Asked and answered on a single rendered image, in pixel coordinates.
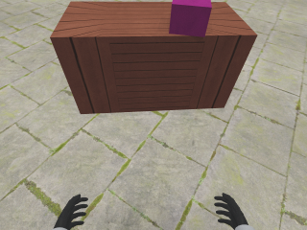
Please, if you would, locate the robot right hand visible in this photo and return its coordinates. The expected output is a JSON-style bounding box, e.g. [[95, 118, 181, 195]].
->
[[214, 193, 248, 230]]

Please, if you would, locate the pedestal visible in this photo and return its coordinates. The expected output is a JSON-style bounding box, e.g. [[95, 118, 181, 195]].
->
[[50, 1, 258, 114]]

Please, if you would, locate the carton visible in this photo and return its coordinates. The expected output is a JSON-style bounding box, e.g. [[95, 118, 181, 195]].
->
[[169, 0, 212, 37]]

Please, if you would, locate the robot left hand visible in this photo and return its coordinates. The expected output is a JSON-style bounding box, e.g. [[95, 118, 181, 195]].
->
[[54, 194, 88, 230]]

